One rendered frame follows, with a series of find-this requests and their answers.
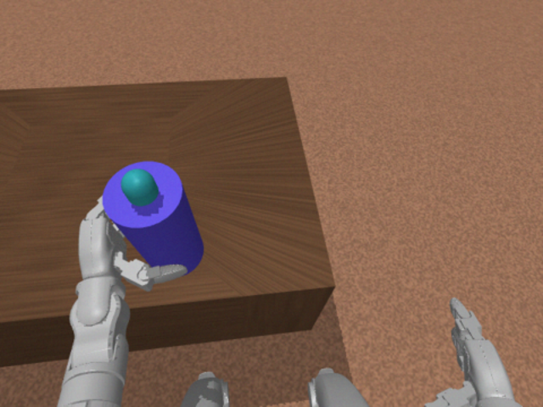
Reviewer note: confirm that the right robot hand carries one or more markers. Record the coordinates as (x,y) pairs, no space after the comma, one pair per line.
(484,373)

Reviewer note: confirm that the left robot hand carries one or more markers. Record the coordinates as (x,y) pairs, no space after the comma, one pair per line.
(102,252)

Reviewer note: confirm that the left robot arm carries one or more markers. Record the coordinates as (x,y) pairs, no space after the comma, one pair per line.
(96,370)

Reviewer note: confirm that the bottle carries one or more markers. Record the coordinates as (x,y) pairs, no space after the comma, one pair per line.
(147,202)

